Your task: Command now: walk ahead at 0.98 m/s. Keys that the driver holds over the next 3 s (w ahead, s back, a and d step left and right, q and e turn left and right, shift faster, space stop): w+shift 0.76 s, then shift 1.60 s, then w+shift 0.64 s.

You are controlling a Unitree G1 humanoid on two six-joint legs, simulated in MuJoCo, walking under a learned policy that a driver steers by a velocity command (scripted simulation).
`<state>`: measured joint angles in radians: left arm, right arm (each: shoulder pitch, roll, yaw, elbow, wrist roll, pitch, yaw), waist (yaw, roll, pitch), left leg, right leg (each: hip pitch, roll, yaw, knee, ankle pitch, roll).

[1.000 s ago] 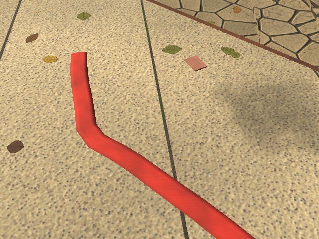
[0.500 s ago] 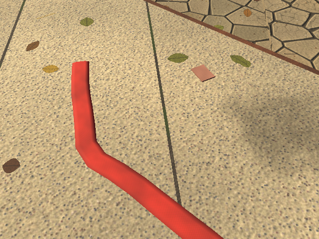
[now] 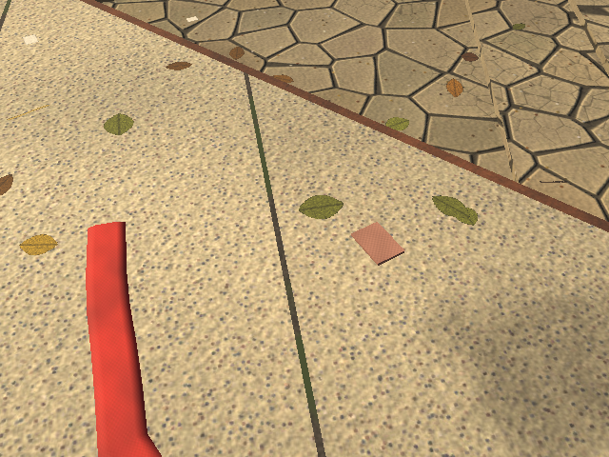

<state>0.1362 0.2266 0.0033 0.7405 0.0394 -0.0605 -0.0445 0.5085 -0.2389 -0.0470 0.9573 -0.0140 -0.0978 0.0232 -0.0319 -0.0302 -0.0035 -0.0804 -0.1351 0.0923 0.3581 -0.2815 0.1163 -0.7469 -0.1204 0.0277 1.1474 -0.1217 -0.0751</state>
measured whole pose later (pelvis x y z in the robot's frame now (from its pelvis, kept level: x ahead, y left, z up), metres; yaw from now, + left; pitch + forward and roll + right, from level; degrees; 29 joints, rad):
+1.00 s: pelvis +0.94 +0.02 +0.01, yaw +1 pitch +0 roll +1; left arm 0.05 0.24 0.00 0.80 0.02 -0.09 -0.03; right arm 0.47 -0.23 -0.02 1.04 0.01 -0.12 0.02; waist -0.06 -0.03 0.09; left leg 0.01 -0.08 0.07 0.27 -0.28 0.08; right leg -0.64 -0.04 -0.02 0.68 0.04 -0.05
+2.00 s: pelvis +1.13 +0.04 +0.01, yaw +1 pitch -1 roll +0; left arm 0.30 0.15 0.00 1.12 0.01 0.00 0.03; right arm 0.35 -0.13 0.01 1.12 -0.01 -0.01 -0.04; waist 0.01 0.00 0.00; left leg -0.15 -0.04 0.01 0.42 -0.26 0.03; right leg -0.27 0.02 -0.02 0.39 -0.11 -0.04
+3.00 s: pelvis +1.41 -0.02 +0.00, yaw +0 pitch +2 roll -1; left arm 0.54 0.15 0.04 1.06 0.02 -0.12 0.00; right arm 0.02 -0.21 -0.05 0.84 -0.03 -0.04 0.06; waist 0.06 0.03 -0.03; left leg -0.77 0.11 0.05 0.85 0.02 0.07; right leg 0.14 0.07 -0.08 0.12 -0.30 -0.06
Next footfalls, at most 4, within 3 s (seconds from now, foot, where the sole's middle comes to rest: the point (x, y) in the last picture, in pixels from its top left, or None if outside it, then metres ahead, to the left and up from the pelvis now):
0.24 right None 0.44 -0.10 -0.77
0.70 left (274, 318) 0.89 0.09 -0.77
1.08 right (322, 221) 1.23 -0.05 -0.77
1.44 left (255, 245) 1.15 0.14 -0.77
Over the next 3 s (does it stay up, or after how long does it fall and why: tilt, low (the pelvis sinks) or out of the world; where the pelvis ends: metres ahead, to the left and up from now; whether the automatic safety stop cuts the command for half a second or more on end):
stays up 1.41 -0.02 0.00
